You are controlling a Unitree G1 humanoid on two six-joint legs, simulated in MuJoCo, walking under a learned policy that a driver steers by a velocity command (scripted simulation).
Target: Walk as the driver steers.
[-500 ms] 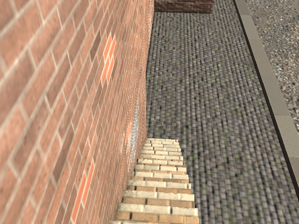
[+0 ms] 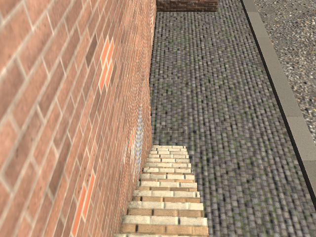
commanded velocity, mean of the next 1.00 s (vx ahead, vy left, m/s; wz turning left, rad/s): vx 0.02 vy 0.00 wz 0.00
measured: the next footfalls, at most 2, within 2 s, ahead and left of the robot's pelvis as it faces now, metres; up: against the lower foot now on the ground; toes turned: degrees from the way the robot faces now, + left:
right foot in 1.64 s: +0.29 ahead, -0.10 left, -0.21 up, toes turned -1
